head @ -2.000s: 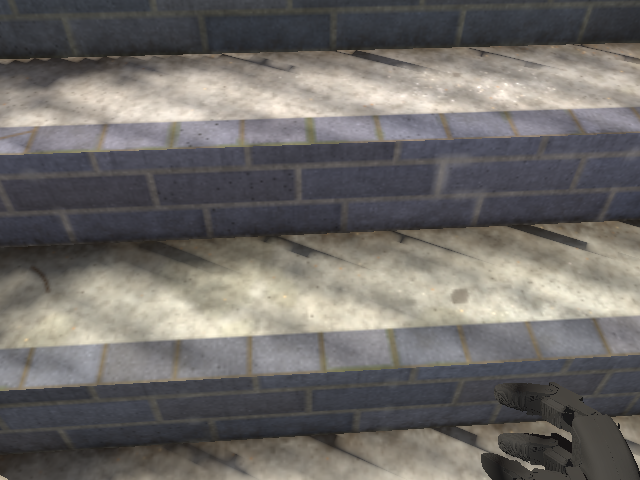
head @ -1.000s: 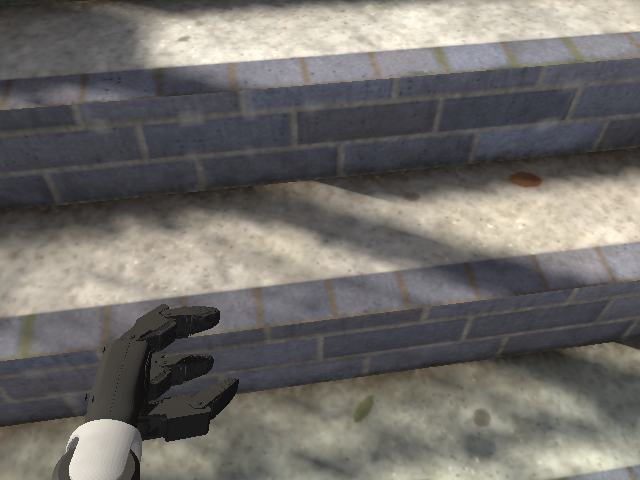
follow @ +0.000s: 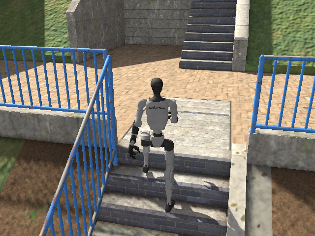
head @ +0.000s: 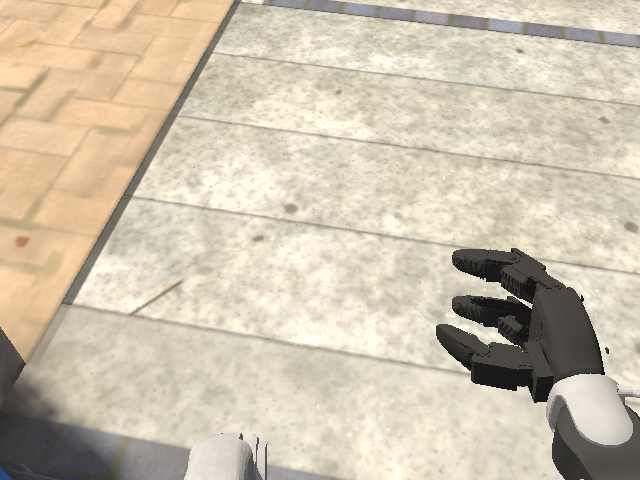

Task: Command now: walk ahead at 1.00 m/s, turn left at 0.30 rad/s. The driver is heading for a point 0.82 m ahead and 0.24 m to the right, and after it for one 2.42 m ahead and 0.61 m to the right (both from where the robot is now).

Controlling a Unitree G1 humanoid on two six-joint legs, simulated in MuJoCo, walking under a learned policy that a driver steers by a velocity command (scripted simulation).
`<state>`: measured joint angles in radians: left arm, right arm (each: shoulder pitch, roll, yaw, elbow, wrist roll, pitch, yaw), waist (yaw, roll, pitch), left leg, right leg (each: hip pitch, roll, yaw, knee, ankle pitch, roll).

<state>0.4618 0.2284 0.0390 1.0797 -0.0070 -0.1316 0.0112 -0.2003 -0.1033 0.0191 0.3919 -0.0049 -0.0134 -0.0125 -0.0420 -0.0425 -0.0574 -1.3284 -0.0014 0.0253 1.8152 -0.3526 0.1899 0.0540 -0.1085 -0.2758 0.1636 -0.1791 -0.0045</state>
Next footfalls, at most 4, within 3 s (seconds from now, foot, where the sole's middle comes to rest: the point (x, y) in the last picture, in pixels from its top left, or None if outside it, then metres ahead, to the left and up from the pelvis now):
0.06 left None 0.21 0.12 -0.59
0.48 right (365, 388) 0.52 -0.07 -0.40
0.86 left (313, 196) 0.95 0.00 -0.40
1.18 right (467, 175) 1.00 -0.33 -0.40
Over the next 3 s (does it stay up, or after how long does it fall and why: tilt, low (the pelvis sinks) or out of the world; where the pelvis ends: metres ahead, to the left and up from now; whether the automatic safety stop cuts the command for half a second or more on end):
stays up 1.33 -0.22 0.35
